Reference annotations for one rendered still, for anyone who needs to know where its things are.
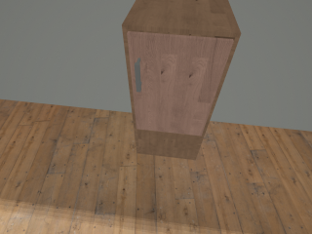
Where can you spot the handle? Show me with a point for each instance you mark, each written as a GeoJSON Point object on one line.
{"type": "Point", "coordinates": [137, 75]}

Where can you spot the cupboard door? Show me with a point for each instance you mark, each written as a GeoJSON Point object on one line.
{"type": "Point", "coordinates": [179, 75]}

